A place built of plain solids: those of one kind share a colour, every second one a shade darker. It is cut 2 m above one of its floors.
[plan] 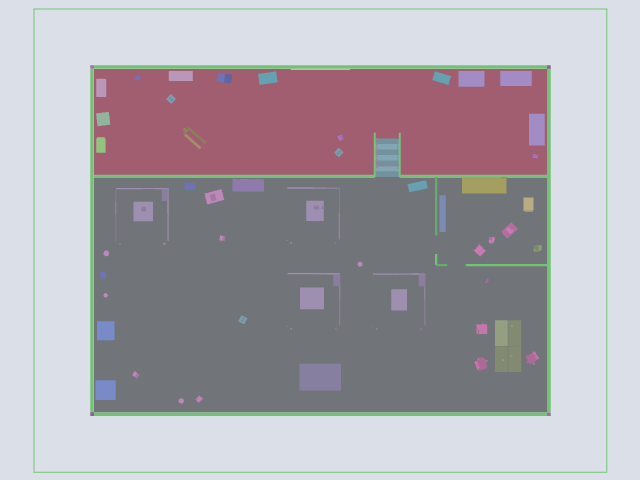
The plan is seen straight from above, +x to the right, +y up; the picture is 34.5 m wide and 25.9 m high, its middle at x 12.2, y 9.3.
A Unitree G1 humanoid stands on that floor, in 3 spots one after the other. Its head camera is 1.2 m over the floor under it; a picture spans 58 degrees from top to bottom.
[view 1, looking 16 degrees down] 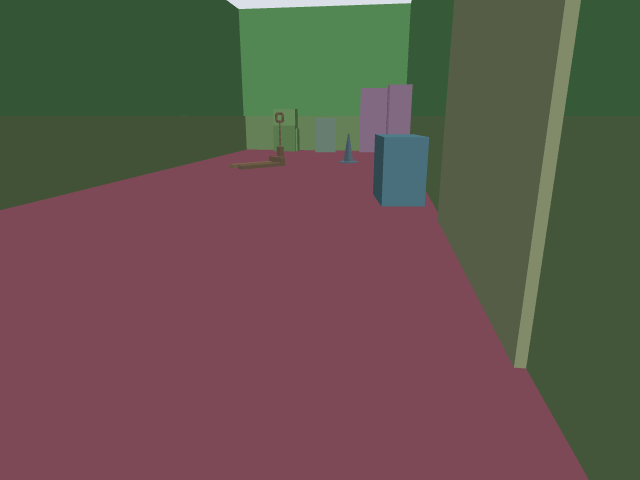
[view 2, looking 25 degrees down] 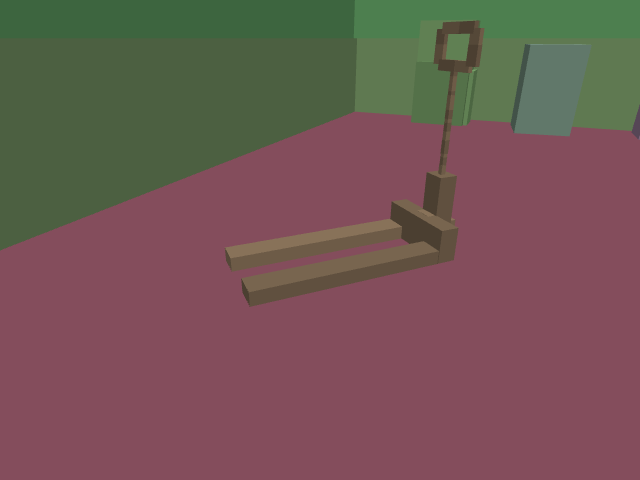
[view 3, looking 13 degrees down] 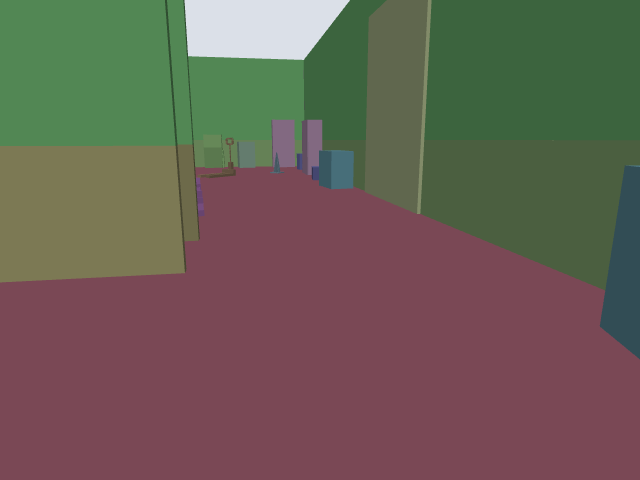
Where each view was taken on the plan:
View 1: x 15.83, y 17.79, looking -172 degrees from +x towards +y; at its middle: ground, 4.35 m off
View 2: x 7.55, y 15.65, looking -155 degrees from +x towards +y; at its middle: pallet_jack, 2.64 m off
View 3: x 20.55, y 15.65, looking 170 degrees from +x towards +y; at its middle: ground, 5.33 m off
